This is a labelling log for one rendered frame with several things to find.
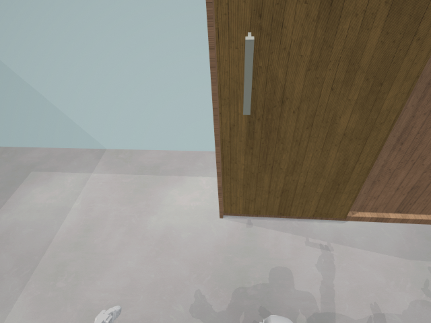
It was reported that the wardrobe door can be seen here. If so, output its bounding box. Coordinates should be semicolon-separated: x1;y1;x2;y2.
350;56;431;215
214;0;431;219

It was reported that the handle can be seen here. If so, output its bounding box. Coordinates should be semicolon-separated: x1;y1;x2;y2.
243;32;255;115

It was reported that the robot left hand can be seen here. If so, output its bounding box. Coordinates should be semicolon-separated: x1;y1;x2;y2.
94;306;121;323

